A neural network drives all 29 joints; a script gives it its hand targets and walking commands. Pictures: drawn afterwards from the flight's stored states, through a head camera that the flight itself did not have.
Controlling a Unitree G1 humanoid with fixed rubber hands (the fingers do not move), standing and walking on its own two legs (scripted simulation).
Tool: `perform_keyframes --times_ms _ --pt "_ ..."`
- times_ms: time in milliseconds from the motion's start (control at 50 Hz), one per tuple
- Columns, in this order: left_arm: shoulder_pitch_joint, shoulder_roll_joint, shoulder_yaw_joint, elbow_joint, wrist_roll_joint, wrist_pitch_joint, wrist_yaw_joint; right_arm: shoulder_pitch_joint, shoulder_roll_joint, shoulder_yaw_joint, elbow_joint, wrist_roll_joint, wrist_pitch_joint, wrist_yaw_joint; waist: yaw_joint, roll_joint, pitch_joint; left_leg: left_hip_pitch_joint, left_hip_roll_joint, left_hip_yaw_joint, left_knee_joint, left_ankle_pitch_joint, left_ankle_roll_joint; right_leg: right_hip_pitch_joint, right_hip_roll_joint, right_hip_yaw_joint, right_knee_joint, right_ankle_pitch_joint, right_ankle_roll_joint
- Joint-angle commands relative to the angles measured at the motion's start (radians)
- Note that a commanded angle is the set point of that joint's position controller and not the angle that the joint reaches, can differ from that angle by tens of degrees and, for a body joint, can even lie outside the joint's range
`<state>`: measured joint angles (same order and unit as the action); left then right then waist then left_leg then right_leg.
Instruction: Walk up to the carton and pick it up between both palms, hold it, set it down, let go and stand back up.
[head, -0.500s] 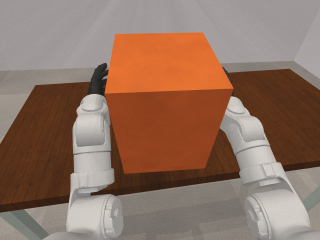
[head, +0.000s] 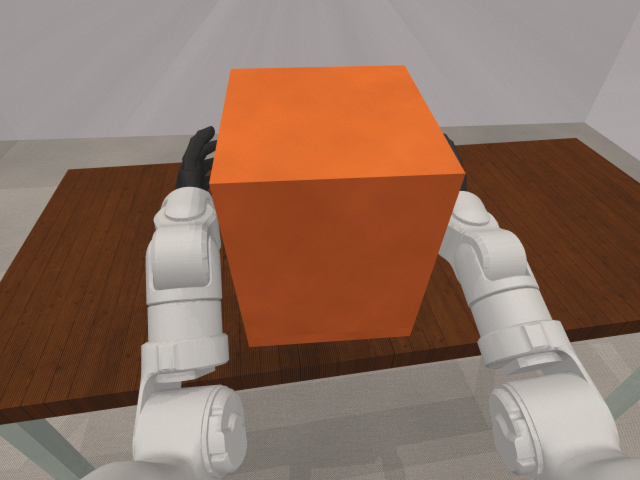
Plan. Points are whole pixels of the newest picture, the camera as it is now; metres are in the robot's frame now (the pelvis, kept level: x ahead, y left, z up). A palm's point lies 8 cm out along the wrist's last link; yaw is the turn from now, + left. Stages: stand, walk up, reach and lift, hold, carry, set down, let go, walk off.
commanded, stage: hold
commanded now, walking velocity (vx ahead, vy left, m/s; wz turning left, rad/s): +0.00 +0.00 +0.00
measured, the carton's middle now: (325, 209) +0.36 +0.01 +0.20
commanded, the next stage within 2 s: none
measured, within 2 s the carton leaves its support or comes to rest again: neither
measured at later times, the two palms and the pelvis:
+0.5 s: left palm (195, 189) +0.36 +0.15 +0.23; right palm (447, 191) +0.36 -0.14 +0.22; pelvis +0.00 +0.00 +0.00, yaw +0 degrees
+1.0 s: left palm (196, 191) +0.36 +0.15 +0.22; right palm (447, 193) +0.36 -0.14 +0.22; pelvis +0.00 +0.00 +0.00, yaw +0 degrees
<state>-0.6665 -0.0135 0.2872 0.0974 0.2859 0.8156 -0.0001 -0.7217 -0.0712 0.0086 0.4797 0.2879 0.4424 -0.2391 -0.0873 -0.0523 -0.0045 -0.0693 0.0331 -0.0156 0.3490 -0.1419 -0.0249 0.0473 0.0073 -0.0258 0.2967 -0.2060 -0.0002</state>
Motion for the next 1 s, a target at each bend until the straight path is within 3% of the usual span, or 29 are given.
perform_keyframes --times_ms 0,100,160,220,260,280,300,320,400,420,460,520,580,640,700,760,880,900,940,980 --pt "-0.731 -0.589 -0.554 -0.143 -0.189 -0.086 -0.127 -0.917 0.611 0.392 -0.376 0.114 -0.053 0.069 -0.024 0.107 -0.447 0.293 -0.068 0.018 0.027 0.276 -0.015 -0.097 0.061 -0.033 -0.039 0.272 0.068" --pt "-0.712 -0.579 -0.503 -0.089 -0.159 -0.075 -0.13 -0.912 0.613 0.371 -0.318 0.089 -0.048 0.079 0.002 0.072 -0.378 0.255 -0.062 0.024 -0.009 0.187 0.006 -0.115 0.057 -0.031 -0.054 0.177 0.068" --pt "-0.735 -0.583 -0.523 -0.104 -0.179 -0.083 -0.128 -0.936 0.624 0.378 -0.338 0.095 -0.055 0.082 0.0 0.066 -0.427 0.262 -0.064 0.026 -0.004 0.201 0.005 -0.108 0.059 -0.032 -0.049 0.19 0.07" --pt "-0.726 -0.586 -0.498 -0.057 -0.173 -0.083 -0.124 -0.98 0.634 0.381 -0.348 0.09 -0.062 0.084 0.018 0.044 -0.425 0.259 -0.068 0.029 0.003 0.208 0.018 -0.117 0.059 -0.029 -0.053 0.214 0.072" --pt "-0.705 -0.585 -0.494 -0.057 -0.161 -0.079 -0.129 -0.943 0.622 0.38 -0.325 0.099 -0.056 0.074 0.006 0.063 -0.422 0.262 -0.069 0.027 0.005 0.223 0.01 -0.088 0.057 -0.025 -0.05 0.245 0.071" --pt "-0.709 -0.577 -0.482 -0.057 -0.158 -0.078 -0.132 -0.943 0.617 0.384 -0.32 0.104 -0.053 0.073 0.013 0.06 -0.422 0.255 -0.071 0.03 0.0 0.204 0.013 -0.087 0.058 -0.025 -0.053 0.217 0.073" --pt "-0.726 -0.568 -0.471 -0.038 -0.151 -0.077 -0.136 -0.917 0.609 0.35 -0.262 0.087 -0.042 0.075 -0.005 0.065 -0.367 0.239 -0.068 0.033 -0.017 0.168 0.009 -0.112 0.055 -0.024 -0.062 0.177 0.071" --pt "-0.728 -0.566 -0.457 -0.022 -0.139 -0.074 -0.139 -0.918 0.608 0.338 -0.239 0.075 -0.041 0.08 0.006 0.068 -0.34 0.224 -0.066 0.039 -0.03 0.137 0.012 -0.124 0.053 -0.028 -0.066 0.131 0.067" --pt "-0.751 -0.597 -0.502 -0.05 -0.171 -0.084 -0.131 -0.953 0.611 0.339 -0.278 0.087 -0.059 0.086 -0.013 0.096 -0.413 0.257 -0.062 0.029 0.001 0.204 -0.004 -0.116 0.058 -0.027 -0.056 0.18 0.059" --pt "-0.757 -0.606 -0.52 -0.094 -0.19 -0.091 -0.127 -0.97 0.633 0.367 -0.338 0.104 -0.067 0.084 -0.007 0.083 -0.479 0.278 -0.063 0.025 0.02 0.249 -0.004 -0.098 0.062 -0.03 -0.045 0.224 0.066" --pt "-0.756 -0.601 -0.529 -0.112 -0.196 -0.098 -0.123 -0.947 0.632 0.388 -0.343 0.113 -0.059 0.076 -0.012 0.072 -0.504 0.296 -0.067 0.021 0.031 0.288 -0.006 -0.084 0.065 -0.027 -0.036 0.282 0.077" --pt "-0.726 -0.578 -0.491 -0.068 -0.164 -0.084 -0.127 -0.919 0.607 0.368 -0.298 0.104 -0.048 0.075 -0.005 0.073 -0.41 0.269 -0.069 0.023 0.011 0.243 -0.004 -0.109 0.061 -0.028 -0.051 0.229 0.072" --pt "-0.718 -0.59 -0.509 -0.092 -0.166 -0.081 -0.13 -0.936 0.612 0.38 -0.344 0.116 -0.057 0.075 0.002 0.1 -0.438 0.267 -0.069 0.024 0.019 0.265 -0.009 -0.083 0.062 -0.027 -0.04 0.254 0.07" --pt "-0.7 -0.58 -0.494 -0.071 -0.159 -0.074 -0.134 -0.927 0.61 0.377 -0.328 0.109 -0.049 0.071 0.0 0.071 -0.406 0.26 -0.068 0.025 0.008 0.235 0.001 -0.088 0.06 -0.028 -0.049 0.244 0.076" --pt "-0.749 -0.577 -0.506 -0.085 -0.168 -0.082 -0.132 -0.928 0.618 0.36 -0.303 0.098 -0.047 0.079 -0.007 0.083 -0.385 0.254 -0.065 0.026 -0.005 0.206 -0.001 -0.119 0.058 -0.03 -0.053 0.192 0.068" --pt "-0.742 -0.594 -0.529 -0.105 -0.182 -0.088 -0.129 -0.945 0.631 0.381 -0.347 0.112 -0.055 0.075 -0.01 0.095 -0.441 0.274 -0.07 0.02 0.018 0.252 -0.005 -0.101 0.058 -0.025 -0.044 0.255 0.073" --pt "-0.714 -0.572 -0.479 -0.056 -0.156 -0.079 -0.133 -0.928 0.613 0.37 -0.31 0.098 -0.042 0.071 0.006 0.052 -0.393 0.257 -0.068 0.027 -0.004 0.203 0.009 -0.107 0.06 -0.031 -0.054 0.203 0.077" --pt "-0.73 -0.584 -0.498 -0.097 -0.173 -0.084 -0.133 -0.944 0.632 0.382 -0.351 0.102 -0.052 0.074 0.009 0.05 -0.444 0.258 -0.067 0.027 -0.003 0.207 0.01 -0.096 0.063 -0.031 -0.049 0.2 0.075" --pt "-0.731 -0.582 -0.493 -0.07 -0.173 -0.083 -0.131 -0.952 0.627 0.374 -0.333 0.099 -0.053 0.077 0.007 0.053 -0.434 0.255 -0.067 0.029 0.002 0.204 0.013 -0.103 0.059 -0.025 -0.052 0.201 0.07" --pt "-0.73 -0.593 -0.521 -0.095 -0.174 -0.082 -0.125 -0.94 0.626 0.381 -0.344 0.112 -0.056 0.076 0.0 0.097 -0.443 0.269 -0.067 0.025 0.015 0.247 -0.004 -0.094 0.063 -0.026 -0.042 0.239 0.066"
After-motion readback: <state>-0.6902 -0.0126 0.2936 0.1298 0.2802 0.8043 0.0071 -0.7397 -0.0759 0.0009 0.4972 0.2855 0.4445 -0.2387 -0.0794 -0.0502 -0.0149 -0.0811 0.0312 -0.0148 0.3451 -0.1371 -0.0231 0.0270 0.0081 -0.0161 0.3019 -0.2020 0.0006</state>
